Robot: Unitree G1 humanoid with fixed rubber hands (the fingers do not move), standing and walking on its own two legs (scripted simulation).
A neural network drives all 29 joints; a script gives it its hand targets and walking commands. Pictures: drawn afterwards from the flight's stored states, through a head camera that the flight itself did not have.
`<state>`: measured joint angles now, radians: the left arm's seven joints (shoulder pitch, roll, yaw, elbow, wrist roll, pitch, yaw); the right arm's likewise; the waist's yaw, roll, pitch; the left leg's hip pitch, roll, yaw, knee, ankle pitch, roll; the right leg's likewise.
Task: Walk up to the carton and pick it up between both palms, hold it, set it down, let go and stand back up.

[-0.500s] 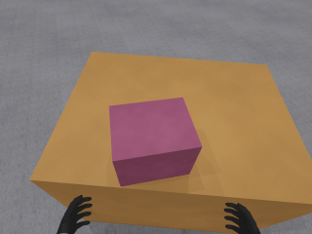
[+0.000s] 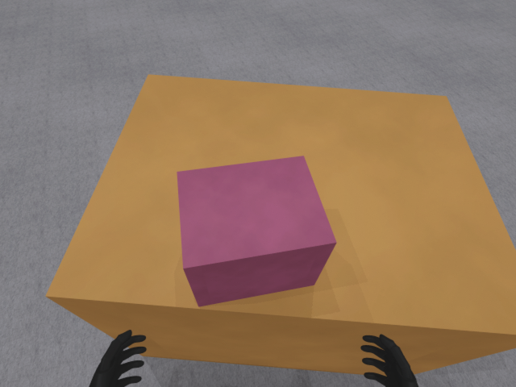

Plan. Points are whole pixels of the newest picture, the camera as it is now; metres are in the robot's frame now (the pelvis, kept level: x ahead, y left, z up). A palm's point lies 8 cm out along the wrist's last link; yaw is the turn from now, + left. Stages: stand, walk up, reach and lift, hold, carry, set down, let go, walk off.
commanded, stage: set down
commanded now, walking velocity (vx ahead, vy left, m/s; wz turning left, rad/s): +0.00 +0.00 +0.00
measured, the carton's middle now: (250, 232) +0.37 +0.04 -0.03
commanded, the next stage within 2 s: let go in 0.04 s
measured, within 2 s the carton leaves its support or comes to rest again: neither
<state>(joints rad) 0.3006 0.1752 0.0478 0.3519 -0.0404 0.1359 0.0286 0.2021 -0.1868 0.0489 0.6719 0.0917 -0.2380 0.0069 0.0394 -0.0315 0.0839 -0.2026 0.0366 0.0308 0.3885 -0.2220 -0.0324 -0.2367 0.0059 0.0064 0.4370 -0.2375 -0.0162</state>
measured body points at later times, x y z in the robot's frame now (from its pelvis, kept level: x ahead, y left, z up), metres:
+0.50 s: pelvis +0.00 +0.00 +0.00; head +0.04 +0.01 +0.45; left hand +0.14 +0.23 -0.09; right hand +0.16 -0.21 -0.10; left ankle -0.01 +0.14 -0.74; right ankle -0.01 -0.11 -0.74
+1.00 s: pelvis -0.02 +0.03 +0.00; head -0.03 +0.04 +0.45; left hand +0.10 +0.30 -0.11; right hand +0.09 -0.25 -0.10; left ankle -0.01 +0.14 -0.74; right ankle -0.01 -0.11 -0.74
